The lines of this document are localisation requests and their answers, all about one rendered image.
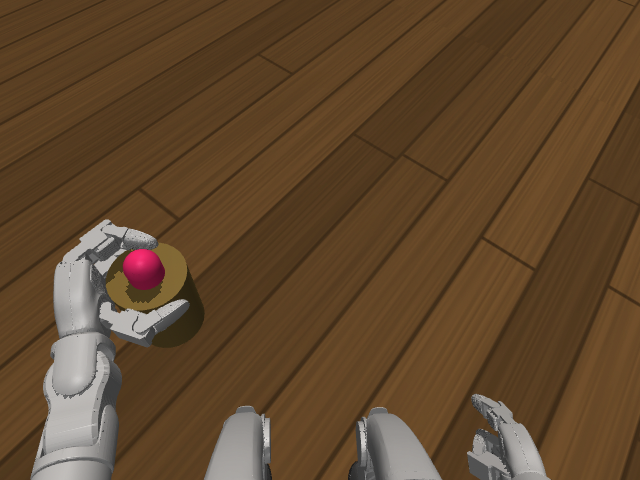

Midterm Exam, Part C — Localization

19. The bottle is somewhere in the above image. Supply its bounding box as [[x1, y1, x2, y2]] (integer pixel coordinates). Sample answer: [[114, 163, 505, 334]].
[[106, 242, 205, 348]]

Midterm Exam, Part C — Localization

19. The left robot arm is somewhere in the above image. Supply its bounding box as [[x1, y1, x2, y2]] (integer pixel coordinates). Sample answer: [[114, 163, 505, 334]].
[[30, 332, 122, 480]]

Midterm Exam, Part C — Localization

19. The left robot hand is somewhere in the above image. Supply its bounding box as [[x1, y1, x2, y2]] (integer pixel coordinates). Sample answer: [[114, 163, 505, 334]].
[[53, 219, 190, 347]]

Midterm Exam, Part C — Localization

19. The right robot hand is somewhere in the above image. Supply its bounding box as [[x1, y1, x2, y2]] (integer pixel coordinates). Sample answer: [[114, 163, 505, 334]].
[[467, 394, 547, 480]]

